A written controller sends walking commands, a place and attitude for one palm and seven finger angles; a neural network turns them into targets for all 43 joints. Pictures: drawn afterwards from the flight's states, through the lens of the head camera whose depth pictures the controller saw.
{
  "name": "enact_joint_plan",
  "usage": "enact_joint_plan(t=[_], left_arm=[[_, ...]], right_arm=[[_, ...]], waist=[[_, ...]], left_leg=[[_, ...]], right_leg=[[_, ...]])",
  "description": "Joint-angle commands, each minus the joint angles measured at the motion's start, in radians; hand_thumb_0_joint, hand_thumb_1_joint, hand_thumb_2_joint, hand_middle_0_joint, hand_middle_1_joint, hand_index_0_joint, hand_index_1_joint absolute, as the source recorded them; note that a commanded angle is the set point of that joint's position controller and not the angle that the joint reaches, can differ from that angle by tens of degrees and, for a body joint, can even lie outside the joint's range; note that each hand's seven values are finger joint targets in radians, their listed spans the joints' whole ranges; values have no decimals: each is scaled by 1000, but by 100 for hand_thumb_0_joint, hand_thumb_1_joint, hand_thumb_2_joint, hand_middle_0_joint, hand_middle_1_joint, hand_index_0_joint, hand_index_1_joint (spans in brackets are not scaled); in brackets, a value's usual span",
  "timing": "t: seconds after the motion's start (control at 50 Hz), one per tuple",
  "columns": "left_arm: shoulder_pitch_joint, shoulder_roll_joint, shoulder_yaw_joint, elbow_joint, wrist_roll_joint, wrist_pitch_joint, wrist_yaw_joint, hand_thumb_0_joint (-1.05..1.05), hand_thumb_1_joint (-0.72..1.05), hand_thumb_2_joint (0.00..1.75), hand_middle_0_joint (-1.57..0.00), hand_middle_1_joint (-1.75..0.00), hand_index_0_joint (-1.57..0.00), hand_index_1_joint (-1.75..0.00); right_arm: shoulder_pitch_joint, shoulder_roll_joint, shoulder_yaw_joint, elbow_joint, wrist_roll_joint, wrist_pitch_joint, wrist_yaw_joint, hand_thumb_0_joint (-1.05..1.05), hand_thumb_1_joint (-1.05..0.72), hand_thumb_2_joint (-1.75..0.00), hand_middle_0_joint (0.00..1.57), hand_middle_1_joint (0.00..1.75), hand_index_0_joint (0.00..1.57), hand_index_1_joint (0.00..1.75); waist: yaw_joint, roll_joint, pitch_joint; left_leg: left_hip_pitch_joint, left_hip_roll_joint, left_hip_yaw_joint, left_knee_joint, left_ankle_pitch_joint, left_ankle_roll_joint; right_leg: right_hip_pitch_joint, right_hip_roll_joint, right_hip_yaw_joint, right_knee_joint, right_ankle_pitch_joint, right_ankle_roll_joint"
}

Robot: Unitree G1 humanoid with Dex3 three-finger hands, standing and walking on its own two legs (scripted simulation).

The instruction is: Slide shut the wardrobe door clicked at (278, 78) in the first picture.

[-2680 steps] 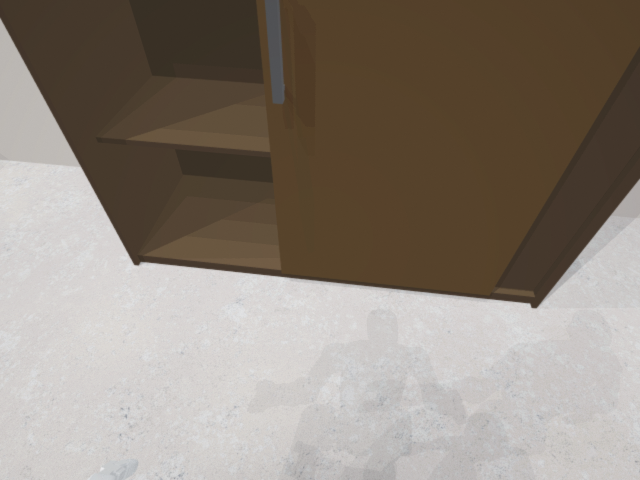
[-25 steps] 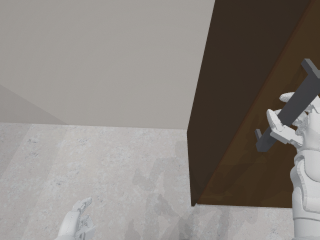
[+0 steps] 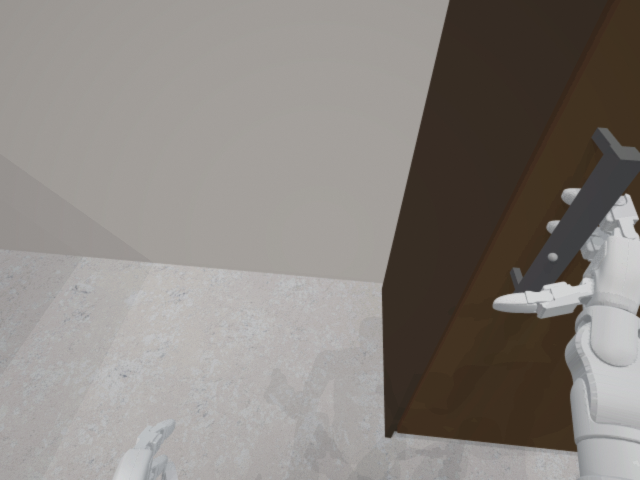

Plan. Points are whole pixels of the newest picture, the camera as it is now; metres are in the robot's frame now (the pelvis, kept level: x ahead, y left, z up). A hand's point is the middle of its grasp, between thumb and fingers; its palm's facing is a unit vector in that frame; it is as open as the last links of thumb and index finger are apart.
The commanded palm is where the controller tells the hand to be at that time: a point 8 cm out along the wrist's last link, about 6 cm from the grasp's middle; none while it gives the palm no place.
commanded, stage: slip the hand off the handle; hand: right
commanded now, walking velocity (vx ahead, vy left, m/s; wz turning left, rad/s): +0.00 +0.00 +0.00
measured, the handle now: (557, 230) +0.38 -0.27 +0.15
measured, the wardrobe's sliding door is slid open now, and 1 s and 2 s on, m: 0.01 0.01 0.01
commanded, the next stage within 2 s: draw the hand back to the body in 1.34 s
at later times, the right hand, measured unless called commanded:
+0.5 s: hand (618, 274) +0.31 -0.31 +0.15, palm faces +0.49 +0.85 -0.19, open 14.7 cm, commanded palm +0.27 -0.34 +0.16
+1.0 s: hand out of the picture +0.25 -0.33 +0.15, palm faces +0.49 +0.85 -0.19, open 14.7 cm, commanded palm +0.20 -0.36 +0.16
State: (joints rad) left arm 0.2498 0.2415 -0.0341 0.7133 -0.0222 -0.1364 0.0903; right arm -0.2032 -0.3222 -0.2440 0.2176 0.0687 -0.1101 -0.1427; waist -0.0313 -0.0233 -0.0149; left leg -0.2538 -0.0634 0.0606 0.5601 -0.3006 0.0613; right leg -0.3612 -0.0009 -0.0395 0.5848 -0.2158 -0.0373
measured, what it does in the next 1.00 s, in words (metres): stands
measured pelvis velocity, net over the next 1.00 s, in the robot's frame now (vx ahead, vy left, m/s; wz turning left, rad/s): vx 0.00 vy -0.01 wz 0.00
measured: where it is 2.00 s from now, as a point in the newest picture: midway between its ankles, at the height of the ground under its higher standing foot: outside the picture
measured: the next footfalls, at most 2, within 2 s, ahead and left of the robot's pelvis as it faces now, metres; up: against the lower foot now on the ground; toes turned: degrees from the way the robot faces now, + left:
none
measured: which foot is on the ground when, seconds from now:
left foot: down 0.00-1.00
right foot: down 0.00-1.00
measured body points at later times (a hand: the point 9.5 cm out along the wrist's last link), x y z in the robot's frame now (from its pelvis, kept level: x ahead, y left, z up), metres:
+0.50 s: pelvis +0.03 -0.01 +0.00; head +0.02 -0.01 +0.45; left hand +0.22 +0.21 -0.08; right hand +0.28 -0.35 +0.17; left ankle +0.00 +0.08 -0.73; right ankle +0.06 -0.09 -0.73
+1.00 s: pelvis +0.00 -0.01 +0.00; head -0.01 -0.01 +0.45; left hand +0.17 +0.22 -0.09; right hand +0.22 -0.37 +0.16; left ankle +0.00 +0.08 -0.73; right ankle +0.06 -0.09 -0.73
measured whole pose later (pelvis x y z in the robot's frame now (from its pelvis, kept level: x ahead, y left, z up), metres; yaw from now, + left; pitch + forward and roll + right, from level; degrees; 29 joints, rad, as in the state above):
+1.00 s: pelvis +0.00 -0.01 +0.00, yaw +0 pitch +0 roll +1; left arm 0.24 0.24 -0.04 0.68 -0.02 -0.15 0.12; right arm 0.09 -0.39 -0.45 0.01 0.17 -0.09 0.02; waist -0.07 -0.03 -0.05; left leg -0.27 -0.05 0.06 0.58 -0.32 0.05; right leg -0.38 0.01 -0.04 0.61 -0.23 -0.05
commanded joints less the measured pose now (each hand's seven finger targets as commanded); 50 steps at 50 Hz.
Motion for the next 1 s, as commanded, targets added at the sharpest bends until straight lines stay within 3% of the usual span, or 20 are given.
enact_joint_plan(t=[0.0,0.02,0.04,0.06,0.08,0.1,0.14,0.28,0.32,0.4,0.52,0.54,0.6,0.68,0.74,0.76,0.8,0.86,0.96,0.98], left_arm=[[-159,124,40,-192,10,-79,2,0,90,90,-20,-30,-20,-30],[-145,123,45,-190,16,-79,-3,0,90,90,-20,-30,-20,-30],[-121,141,46,-167,19,-63,4,0,90,90,-20,-30,-20,-30],[-126,135,41,-178,20,-51,6,0,90,90,-20,-30,-20,-30],[-122,135,43,-176,22,-42,8,0,90,90,-20,-30,-20,-30],[-127,126,42,-184,19,-37,7,0,90,90,-20,-30,-20,-30],[-130,123,43,-187,14,-25,8,0,90,90,-20,-30,-20,-30],[-134,116,42,-205,13,9,8,0,90,90,-20,-30,-20,-30],[-134,112,42,-211,13,11,7,0,90,90,-20,-30,-20,-30],[-133,117,38,-200,10,10,22,0,90,90,-20,-30,-20,-30],[-143,120,32,-185,3,3,46,0,90,90,-20,-30,-20,-30],[-145,121,28,-187,1,-1,47,0,90,90,-20,-30,-20,-30],[-142,130,32,-183,-1,-9,54,0,90,90,-20,-30,-20,-30],[-145,128,33,-199,-3,-29,46,0,90,90,-20,-30,-20,-30],[-144,131,36,-210,-5,-41,36,0,90,90,-20,-30,-20,-30],[-146,129,34,-212,-6,-47,34,0,90,90,-20,-30,-20,-30],[-155,131,35,-211,-6,-54,34,0,90,90,-20,-30,-20,-30],[-158,127,38,-210,-1,-61,35,0,90,90,-20,-30,-20,-30],[-169,119,32,-203,2,-82,35,0,90,90,-20,-30,-20,-30],[-172,120,31,-207,4,-85,37,0,90,90,-20,-30,-20,-30]], right_arm=[[-312,-148,-13,-329,-15,-27,-29,0,55,-20,25,115,25,115],[-244,-145,-25,-356,-23,-21,-39,0,55,-20,25,115,25,115],[-238,-276,-140,-294,-34,-3,-51,0,55,-20,25,115,25,115],[-255,-234,-102,-313,-33,13,-43,0,55,-20,25,115,25,115],[-256,-260,-129,-329,-33,25,-41,0,55,-20,25,115,25,115],[-227,-213,-108,-335,-18,36,-31,0,55,-20,25,115,25,115],[-170,-198,-117,-349,2,52,-15,0,55,-20,25,115,25,115],[-124,-231,-158,-418,5,79,9,0,55,-20,25,115,25,115],[-112,-224,-153,-447,4,67,21,0,55,-20,25,115,25,115],[-185,-248,-154,-424,16,44,66,0,55,-20,25,115,25,115],[-191,-322,-220,-338,52,25,130,0,55,-20,25,115,25,115],[-200,-306,-203,-318,57,25,141,0,55,-20,25,115,25,115],[-209,-374,-269,-273,74,17,156,0,55,-20,25,115,25,115],[-141,-332,-245,-273,92,-5,182,0,55,-20,25,115,25,115],[-45,-340,-261,-316,99,-19,188,0,55,-20,25,115,25,115],[-47,-326,-249,-332,101,-22,187,0,55,-20,25,115,25,115],[-35,-345,-281,-352,112,-28,175,0,55,-20,25,115,25,115],[44,-386,-351,-395,119,-43,157,0,55,-20,25,115,25,115],[89,-340,-311,-477,115,-59,154,0,55,-20,25,115,25,115],[105,-318,-288,-503,118,-58,159,0,55,-20,25,115,25,115]], waist=[[-6,-37,-208],[-19,-36,-247],[-18,-4,-242],[-14,-3,-253],[-14,5,-258],[-20,19,-251],[-27,4,-254],[-34,-15,-246],[-33,-45,-257],[-8,-53,-211],[-15,-84,-206],[-13,-81,-192],[-19,-43,-215],[-34,-53,-218],[-53,-71,-236],[-48,-63,-229],[-49,-47,-190],[-70,-35,-207],[-57,-118,-173],[-53,-89,-173]], left_leg=[[-89,60,-69,-118,27,-30],[-73,55,-58,-93,114,-27],[-64,53,-54,-85,167,-28],[-49,55,-53,-74,213,-33],[-37,53,-51,-68,243,-30],[-32,53,-46,-69,260,-34],[-28,48,-39,-66,277,-31],[-33,40,-33,-60,286,-25],[-42,40,-34,-57,294,-25],[-80,36,-36,-71,235,-25],[-88,38,-42,-89,164,-23],[-95,39,-41,-91,146,-24],[-89,41,-49,-97,121,-29],[-93,41,-50,-93,98,-28],[-84,40,-51,-83,108,-28],[-93,40,-49,-83,92,-29],[-103,42,-56,-96,55,-32],[-82,42,-60,-95,50,-32],[-116,40,-56,-93,22,-27],[-112,40,-57,-97,21,-29]], right_leg=[[204,-14,73,-95,-8,-9],[235,-18,72,-84,79,-6],[222,-20,71,-80,125,-4],[218,-11,61,-73,168,-4],[220,-13,63,-65,201,-1],[223,-13,57,-67,218,1],[243,-13,58,-67,248,10],[258,-20,66,-61,305,22],[280,-20,67,-57,327,22],[269,-22,82,-61,265,23],[240,-12,86,-73,165,15],[227,-9,89,-77,138,14],[199,-6,85,-72,99,5],[187,-7,86,-70,70,3],[182,-7,83,-64,84,0],[182,-8,88,-69,66,0],[151,-10,84,-72,24,-2],[145,-6,80,-73,28,-2],[161,-8,90,-84,-15,4],[158,-7,89,-79,-16,0]])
